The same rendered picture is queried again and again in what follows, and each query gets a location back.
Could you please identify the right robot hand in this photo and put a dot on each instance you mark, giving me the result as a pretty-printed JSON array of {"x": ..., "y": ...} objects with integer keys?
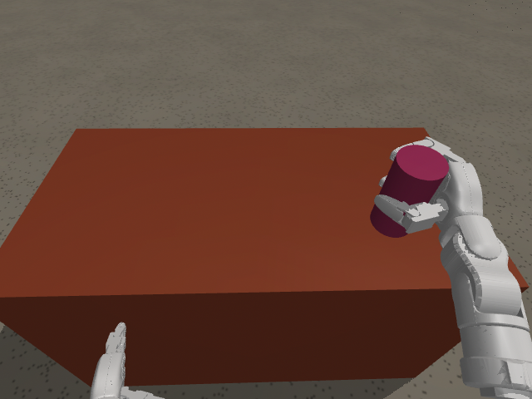
[{"x": 459, "y": 194}]

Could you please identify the right robot arm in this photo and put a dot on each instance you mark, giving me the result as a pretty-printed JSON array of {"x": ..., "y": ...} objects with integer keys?
[{"x": 490, "y": 314}]

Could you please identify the left robot hand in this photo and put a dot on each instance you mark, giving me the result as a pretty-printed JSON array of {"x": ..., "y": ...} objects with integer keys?
[{"x": 110, "y": 373}]

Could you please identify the can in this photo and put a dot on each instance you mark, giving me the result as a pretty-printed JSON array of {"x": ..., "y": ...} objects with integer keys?
[{"x": 416, "y": 173}]

